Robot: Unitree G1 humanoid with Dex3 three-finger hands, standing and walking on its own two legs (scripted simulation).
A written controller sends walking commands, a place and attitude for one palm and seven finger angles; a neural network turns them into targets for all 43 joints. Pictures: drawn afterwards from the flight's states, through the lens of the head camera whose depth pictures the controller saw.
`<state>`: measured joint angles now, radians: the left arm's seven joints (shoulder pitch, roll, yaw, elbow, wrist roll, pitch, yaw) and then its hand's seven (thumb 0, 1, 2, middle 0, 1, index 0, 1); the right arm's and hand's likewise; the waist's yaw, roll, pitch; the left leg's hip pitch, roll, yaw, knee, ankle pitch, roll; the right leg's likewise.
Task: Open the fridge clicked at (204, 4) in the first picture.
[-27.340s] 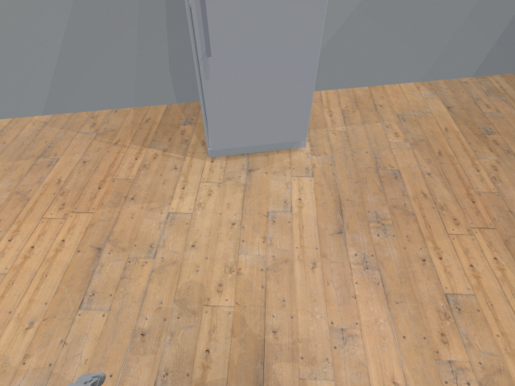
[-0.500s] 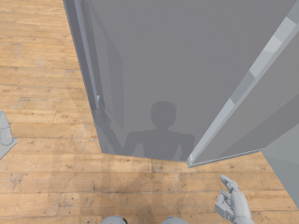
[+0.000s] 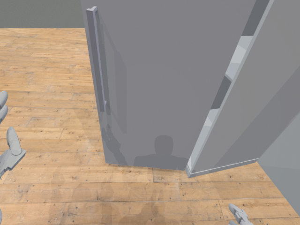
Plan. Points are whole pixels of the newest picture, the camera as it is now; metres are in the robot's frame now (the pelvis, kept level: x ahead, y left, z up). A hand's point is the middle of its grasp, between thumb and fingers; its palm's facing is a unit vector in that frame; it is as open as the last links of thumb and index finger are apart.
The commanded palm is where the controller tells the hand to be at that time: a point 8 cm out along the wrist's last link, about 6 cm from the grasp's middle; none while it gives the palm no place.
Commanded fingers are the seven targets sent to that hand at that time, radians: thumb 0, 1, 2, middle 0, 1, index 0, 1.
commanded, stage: stop stepping back and stand still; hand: left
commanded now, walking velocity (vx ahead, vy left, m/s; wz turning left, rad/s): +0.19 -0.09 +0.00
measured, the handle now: (99, 67) +0.66 +0.22 +0.10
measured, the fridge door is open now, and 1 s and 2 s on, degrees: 71 71 71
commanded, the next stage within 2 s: let the arm hang, fingers relaxed in 0.36 s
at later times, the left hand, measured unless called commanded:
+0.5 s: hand (19, 161) +0.20 +0.26 +0.16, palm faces +0.45 -0.75 -0.49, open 7.4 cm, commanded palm none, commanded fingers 0.00 0.90 0.90 -0.20 -0.30 -0.20 -0.30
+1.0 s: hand out of the picture -0.03 +0.22 -0.16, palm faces +0.12 -0.97 -0.22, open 7.2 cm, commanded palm none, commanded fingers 0.00 0.90 0.90 -0.20 -0.30 -0.20 -0.30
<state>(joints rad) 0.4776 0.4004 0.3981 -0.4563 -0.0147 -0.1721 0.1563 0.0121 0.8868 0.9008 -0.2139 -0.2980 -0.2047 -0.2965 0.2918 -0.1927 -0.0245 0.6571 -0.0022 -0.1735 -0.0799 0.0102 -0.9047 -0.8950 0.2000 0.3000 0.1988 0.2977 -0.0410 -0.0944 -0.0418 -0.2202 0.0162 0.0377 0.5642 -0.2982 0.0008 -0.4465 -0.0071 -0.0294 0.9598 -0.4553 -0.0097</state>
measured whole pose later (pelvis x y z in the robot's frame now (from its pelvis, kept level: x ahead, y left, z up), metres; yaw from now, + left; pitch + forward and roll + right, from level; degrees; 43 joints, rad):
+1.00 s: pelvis +0.02 +0.03 +0.01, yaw +6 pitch +1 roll -1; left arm 0.32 0.22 0.01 1.09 0.01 0.03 0.01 -0.01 0.95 0.90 -0.21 -0.30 -0.20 -0.29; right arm 0.34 -0.14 0.00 1.05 -0.03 0.02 -0.03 0.00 -0.91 -0.89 0.20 0.30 0.20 0.30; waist 0.00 -0.01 0.07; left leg -0.23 0.02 0.05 0.46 -0.24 0.02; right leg -0.21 -0.03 -0.08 0.41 -0.21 0.01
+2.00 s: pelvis +0.05 +0.05 +0.02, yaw +4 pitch -1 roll +0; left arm 0.26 0.14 0.00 1.14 0.01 0.00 0.03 0.00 0.91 0.90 -0.20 -0.30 -0.20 -0.29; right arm 0.27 -0.14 0.00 1.12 -0.02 0.00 -0.04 0.00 -0.91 -0.89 0.20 0.30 0.20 0.30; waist -0.01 0.00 0.06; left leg -0.12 -0.01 0.11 0.39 -0.27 0.04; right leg -0.15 -0.06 -0.02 0.40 -0.25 0.04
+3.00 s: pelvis +0.05 +0.04 +0.02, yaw +4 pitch +0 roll +0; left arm 0.22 0.16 0.00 1.14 0.01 -0.01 0.03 0.00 0.91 0.90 -0.20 -0.30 -0.20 -0.29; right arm 0.24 -0.16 -0.01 1.13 -0.02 0.00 -0.04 0.00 -0.91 -0.89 0.20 0.30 0.20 0.30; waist -0.01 0.01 0.06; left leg -0.12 0.01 0.10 0.36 -0.24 0.02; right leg -0.15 -0.03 -0.03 0.38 -0.22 0.02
